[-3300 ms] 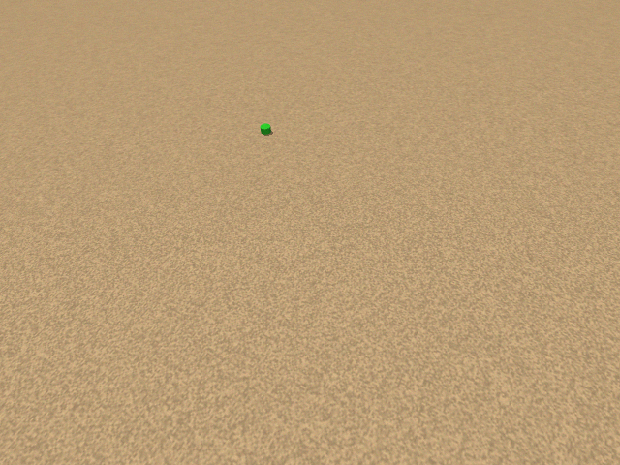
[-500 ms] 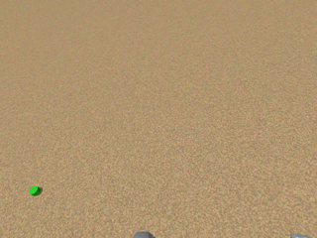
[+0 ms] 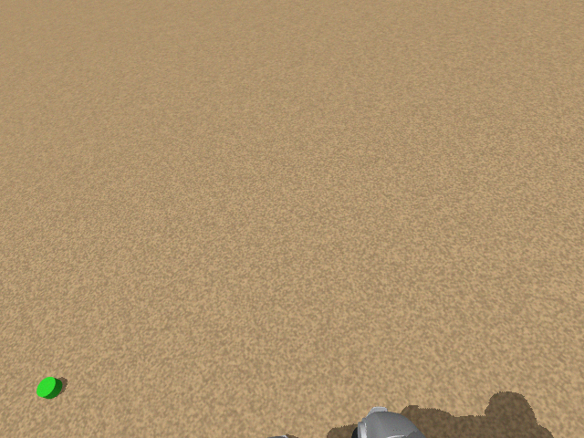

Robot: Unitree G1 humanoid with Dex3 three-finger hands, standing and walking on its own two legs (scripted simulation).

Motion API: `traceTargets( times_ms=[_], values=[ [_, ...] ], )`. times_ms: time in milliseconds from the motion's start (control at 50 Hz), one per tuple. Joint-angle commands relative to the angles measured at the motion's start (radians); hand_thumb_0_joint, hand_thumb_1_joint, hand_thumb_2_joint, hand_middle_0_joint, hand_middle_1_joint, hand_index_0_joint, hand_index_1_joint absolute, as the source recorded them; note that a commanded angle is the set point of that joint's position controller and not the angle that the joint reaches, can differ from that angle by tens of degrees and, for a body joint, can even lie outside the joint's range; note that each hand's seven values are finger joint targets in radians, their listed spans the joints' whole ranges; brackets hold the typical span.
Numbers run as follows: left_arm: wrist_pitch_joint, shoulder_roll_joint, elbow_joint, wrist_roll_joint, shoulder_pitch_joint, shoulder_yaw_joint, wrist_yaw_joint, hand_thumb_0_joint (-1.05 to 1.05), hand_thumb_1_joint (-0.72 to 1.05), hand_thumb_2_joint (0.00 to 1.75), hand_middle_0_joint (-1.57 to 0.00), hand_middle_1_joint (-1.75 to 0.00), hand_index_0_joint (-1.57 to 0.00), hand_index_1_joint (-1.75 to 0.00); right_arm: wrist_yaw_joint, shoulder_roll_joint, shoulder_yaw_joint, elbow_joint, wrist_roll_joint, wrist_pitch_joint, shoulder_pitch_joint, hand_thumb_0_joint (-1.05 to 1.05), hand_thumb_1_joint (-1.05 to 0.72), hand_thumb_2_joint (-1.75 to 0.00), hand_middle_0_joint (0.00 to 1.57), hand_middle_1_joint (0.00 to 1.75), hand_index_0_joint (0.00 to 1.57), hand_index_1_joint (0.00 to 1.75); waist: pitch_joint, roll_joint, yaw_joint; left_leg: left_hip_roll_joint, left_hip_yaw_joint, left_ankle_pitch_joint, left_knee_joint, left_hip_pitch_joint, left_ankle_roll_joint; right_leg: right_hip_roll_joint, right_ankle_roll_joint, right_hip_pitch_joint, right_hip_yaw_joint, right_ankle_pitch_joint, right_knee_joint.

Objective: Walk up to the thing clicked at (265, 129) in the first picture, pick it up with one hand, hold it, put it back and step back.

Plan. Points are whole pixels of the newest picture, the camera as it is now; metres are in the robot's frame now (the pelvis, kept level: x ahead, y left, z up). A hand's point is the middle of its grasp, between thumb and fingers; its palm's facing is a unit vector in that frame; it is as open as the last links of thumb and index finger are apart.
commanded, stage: walk up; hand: left
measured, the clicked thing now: (49, 387) +0.42 +0.93 -0.71
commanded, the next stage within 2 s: none
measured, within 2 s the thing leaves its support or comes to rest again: neither
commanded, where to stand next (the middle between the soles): -0.04 +0.83 m, yaw -20 degrees
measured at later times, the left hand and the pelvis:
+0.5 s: hand out of the picture +0.08 +0.56 -0.12, palm faces -0.11 -0.79 -0.60, open 7.4 cm; pelvis -0.02 +0.24 +0.00, yaw -4 degrees
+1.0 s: hand out of the picture +0.08 +0.75 -0.10, palm faces -0.17 -0.76 -0.63, open 7.4 cm; pelvis -0.05 +0.45 -0.01, yaw -9 degrees
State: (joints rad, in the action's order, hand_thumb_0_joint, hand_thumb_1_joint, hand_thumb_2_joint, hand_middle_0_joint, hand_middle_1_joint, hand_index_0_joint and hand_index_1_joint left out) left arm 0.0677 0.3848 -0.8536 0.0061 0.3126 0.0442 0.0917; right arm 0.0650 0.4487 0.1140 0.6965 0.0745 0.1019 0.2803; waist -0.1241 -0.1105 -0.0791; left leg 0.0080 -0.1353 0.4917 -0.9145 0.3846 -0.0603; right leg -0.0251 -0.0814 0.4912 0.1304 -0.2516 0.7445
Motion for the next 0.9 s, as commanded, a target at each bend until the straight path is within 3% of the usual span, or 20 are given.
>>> traceTargets(
  times_ms=[0,40,80,140,260,300,320,340,360,380,460,520,560,620,640,660,680,720,780,880],
  values=[
    [0.001,0.411,0.083,0.02,0.142,0.13,0.059,0.0,0.9,0.9,-0.2,-0.3,-0.2,-0.3,-0.017,0.21,0.061,-0.146,0.002,-0.011,0.025,0.0,-0.9,-0.9,0.2,0.3,0.2,0.3,0.201,0.158,0.089,0.051,0.273,0.089,-0.462,0.392,0.084,0.539,-0.263,-0.364,-0.831,-0.348,-0.436],
    [0.018,0.369,0.117,0.016,0.045,0.124,0.053,0.0,0.9,0.9,-0.2,-0.3,-0.2,-0.3,-0.008,0.259,0.074,-0.126,0.012,-0.011,-0.036,0.0,-0.9,-0.9,0.2,0.3,0.2,0.3,0.102,0.121,0.068,0.116,0.32,0.005,-0.5,0.345,0.064,0.483,-0.236,-0.147,-0.738,-0.4,-0.456],
    [0.018,0.369,0.113,0.023,0.028,0.122,0.041,0.0,0.9,0.9,-0.2,-0.3,-0.2,-0.3,0.012,0.242,0.073,-0.095,0.009,-0.011,0.003,0.0,-0.9,-0.9,0.2,0.3,0.2,0.3,0.084,0.151,0.036,0.082,0.274,-0.057,-0.436,0.245,0.047,0.354,-0.142,-0.028,-0.513,-0.344,-0.394],
    [0.017,0.394,0.114,0.039,0.001,0.14,0.028,0.0,0.9,0.9,-0.2,-0.3,-0.2,-0.3,0.035,0.208,0.067,-0.085,0.009,-0.007,0.026,0.0,-0.9,-0.9,0.2,0.3,0.2,0.3,0.091,0.244,0.033,0.084,0.219,-0.086,-0.329,0.163,0.05,0.27,-0.11,0.058,-0.37,-0.349,-0.329],
    [0.01,0.454,0.107,0.051,0.046,0.159,0.018,0.0,0.9,0.9,-0.2,-0.3,-0.2,-0.3,0.043,0.196,0.067,-0.101,-0.003,-0.008,-0.002,0.0,-0.9,-0.9,0.2,0.3,0.2,0.3,0.127,0.326,0.08,0.055,0.113,0.053,-0.069,0.088,0.038,0.264,-0.115,0.041,-0.357,-0.294,-0.275],
    [0.004,0.447,0.119,0.045,-0.005,0.148,0.019,0.0,0.9,0.9,-0.2,-0.3,-0.2,-0.3,0.036,0.206,0.082,-0.072,-0.002,-0.017,0.108,0.0,-0.9,-0.9,0.2,0.3,0.2,0.3,0.173,0.284,0.011,0.038,0.093,-0.023,0.109,-0.081,0.015,0.25,-0.08,0.122,-0.32,-0.251,-0.177],
    [-0.003,0.383,0.122,0.044,-0.018,0.128,0.023,0.0,0.9,0.9,-0.2,-0.3,-0.2,-0.3,0.029,0.225,0.096,-0.041,0.008,-0.026,0.201,0.0,-0.9,-0.9,0.2,0.3,0.2,0.3,0.199,0.139,-0.049,0.018,0.128,-0.002,0.234,-0.206,0.005,0.163,-0.025,0.22,-0.241,-0.283,0.033],
    [-0.009,0.273,0.118,0.032,-0.023,0.094,0.03,0.0,0.9,0.9,-0.2,-0.3,-0.2,-0.3,0.015,0.285,0.109,-0.041,0.027,-0.037,0.243,0.0,-0.9,-0.9,0.2,0.3,0.2,0.3,0.12,-0.163,-0.097,0.144,0.385,0.174,0.51,-0.174,-0.021,-0.037,0.022,0.369,-0.098,-0.368,0.359],
    [-0.01,0.261,0.128,0.022,-0.031,0.087,0.048,0.0,0.9,0.9,-0.2,-0.3,-0.2,-0.3,0.0,0.368,0.114,-0.088,0.026,-0.05,0.114,0.0,-0.9,-0.9,0.2,0.3,0.2,0.3,0.069,-0.224,-0.05,0.303,0.651,0.069,0.574,-0.08,-0.08,-0.103,0.045,0.469,-0.158,-0.393,0.49],
    [-0.001,0.295,0.123,0.023,-0.071,0.083,0.063,0.0,0.9,0.9,-0.2,-0.3,-0.2,-0.3,-0.011,0.41,0.117,-0.093,0.001,-0.051,0.028,0.0,-0.9,-0.9,0.2,0.3,0.2,0.3,0.045,-0.234,-0.034,0.366,0.784,0.06,0.618,0.002,-0.164,-0.021,0.01,0.419,-0.209,-0.357,0.548],
    [-0.007,0.325,0.017,-0.023,0.076,0.092,0.041,0.0,0.9,0.9,-0.2,-0.3,-0.2,-0.3,-0.032,0.24,0.078,-0.129,0.01,-0.063,-0.065,0.0,-0.9,-0.9,0.2,0.3,0.2,0.3,0.041,-0.05,0.041,0.196,0.384,-0.425,0.403,-0.073,-0.041,0.003,0.026,0.307,-0.204,-0.181,0.506],
    [-0.007,0.287,0.031,-0.026,0.089,0.077,0.03,0.0,0.9,0.9,-0.2,-0.3,-0.2,-0.3,-0.029,0.211,0.069,-0.133,0.008,-0.063,-0.024,0.0,-0.9,-0.9,0.2,0.3,0.2,0.3,0.122,-0.12,0.021,0.192,0.325,-0.68,0.34,-0.22,-0.092,0.019,0.048,0.208,-0.115,-0.188,0.327],
    [-0.009,0.273,0.051,-0.03,0.079,0.074,0.029,0.0,0.9,0.9,-0.2,-0.3,-0.2,-0.3,-0.03,0.191,0.064,-0.145,0.015,-0.054,0.01,0.0,-0.9,-0.9,0.2,0.3,0.2,0.3,0.12,-0.116,0.009,0.183,0.283,-0.726,0.324,-0.201,-0.085,0.031,0.043,0.121,-0.102,-0.165,0.198],
    [-0.004,0.27,0.023,-0.022,0.247,0.081,0.038,0.0,0.9,0.9,-0.2,-0.3,-0.2,-0.3,-0.022,0.174,0.052,-0.19,0.008,-0.034,-0.078,0.0,-0.9,-0.9,0.2,0.3,0.2,0.3,0.172,-0.033,0.117,0.13,0.195,-0.671,0.167,-0.021,-0.028,0.05,0.014,-0.252,-0.078,0.101,-0.17],
    [-0.003,0.307,0.01,-0.01,0.303,0.097,0.047,0.0,0.9,0.9,-0.2,-0.3,-0.2,-0.3,-0.02,0.138,0.041,-0.2,-0.004,-0.034,-0.07,0.0,-0.9,-0.9,0.2,0.3,0.2,0.3,0.205,0.051,0.154,0.083,0.161,-0.624,0.028,0.067,0.026,0.083,-0.008,-0.405,-0.137,0.161,-0.256],
    [-0.004,0.36,0.03,0.008,0.294,0.116,0.053,0.0,0.9,0.9,-0.2,-0.3,-0.2,-0.3,-0.019,0.1,0.032,-0.194,-0.014,-0.035,-0.003,0.0,-0.9,-0.9,0.2,0.3,0.2,0.3,0.223,0.222,0.148,0.014,0.16,-0.153,-0.145,0.319,0.087,0.244,-0.073,-0.592,-0.421,0.221,-0.255],
    [-0.007,0.37,0.081,0.02,0.232,0.117,0.056,0.0,0.9,0.9,-0.2,-0.3,-0.2,-0.3,-0.022,0.136,0.037,-0.177,-0.007,-0.027,0.091,0.0,-0.9,-0.9,0.2,0.3,0.2,0.3,0.288,0.19,0.097,0.03,0.245,0.106,-0.331,0.391,0.125,0.47,-0.195,-0.605,-0.691,0.156,-0.262],
    [0.001,0.393,0.132,0.003,0.065,0.121,0.071,0.0,0.9,0.9,-0.2,-0.3,-0.2,-0.3,-0.046,0.218,0.07,-0.175,0.011,-0.011,0.066,0.0,-0.9,-0.9,0.2,0.3,0.2,0.3,0.214,0.122,0.068,0.086,0.342,0.108,-0.551,0.408,0.119,0.619,-0.335,-0.377,-0.823,0.119,-0.326],
    [0.015,0.345,0.135,0.005,0.037,0.099,0.059,0.0,0.9,0.9,-0.2,-0.3,-0.2,-0.3,-0.019,0.229,0.081,-0.148,-0.003,-0.016,-0.008,0.0,-0.9,-0.9,0.2,0.3,0.2,0.3,0.115,0.07,0.056,0.057,0.302,-0.036,-0.514,0.246,0.069,0.389,-0.204,-0.099,-0.508,-0.013,-0.298],
    [0.008,0.412,0.132,0.041,-0.016,0.132,0.031,0.0,0.9,0.9,-0.2,-0.3,-0.2,-0.3,0.02,0.178,0.062,-0.14,-0.01,0.0,0.002,0.0,-0.9,-0.9,0.2,0.3,0.2,0.3,0.083,0.287,0.051,0.083,0.197,-0.072,-0.267,0.185,0.057,0.242,-0.115,-0.008,-0.308,-0.217,-0.251]
  ],
)
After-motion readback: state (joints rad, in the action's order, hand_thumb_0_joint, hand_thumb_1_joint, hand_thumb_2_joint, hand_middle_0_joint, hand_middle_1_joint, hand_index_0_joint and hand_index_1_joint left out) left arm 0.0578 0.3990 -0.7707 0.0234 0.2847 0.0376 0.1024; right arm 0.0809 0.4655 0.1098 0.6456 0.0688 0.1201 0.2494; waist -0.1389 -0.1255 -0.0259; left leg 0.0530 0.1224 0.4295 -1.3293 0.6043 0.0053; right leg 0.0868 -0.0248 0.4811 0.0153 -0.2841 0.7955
